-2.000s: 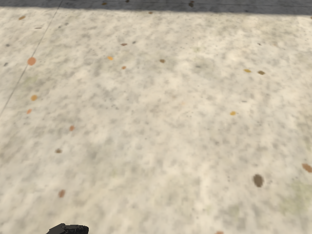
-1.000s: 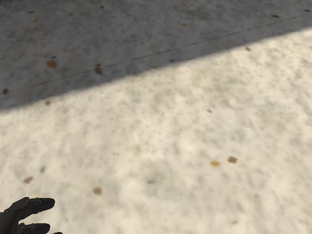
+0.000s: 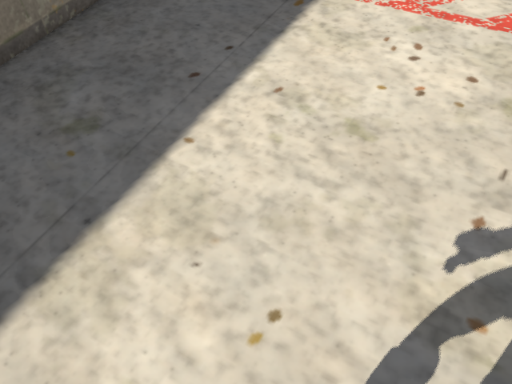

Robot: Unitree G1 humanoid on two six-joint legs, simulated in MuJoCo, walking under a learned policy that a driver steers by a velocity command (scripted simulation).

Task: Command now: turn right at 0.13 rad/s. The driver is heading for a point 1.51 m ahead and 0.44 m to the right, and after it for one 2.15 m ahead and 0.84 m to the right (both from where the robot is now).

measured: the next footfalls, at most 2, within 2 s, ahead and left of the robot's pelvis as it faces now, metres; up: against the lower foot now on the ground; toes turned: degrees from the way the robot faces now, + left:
left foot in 0.20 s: +0.02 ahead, +0.13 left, +0.00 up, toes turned -9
right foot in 0.64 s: -0.04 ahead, -0.14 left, +0.00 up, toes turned -33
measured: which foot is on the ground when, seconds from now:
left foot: up 0.00-0.18, down 0.20-0.64, up 0.66-1.00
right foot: down 0.00-0.22, up 0.24-0.62, down 0.64-1.00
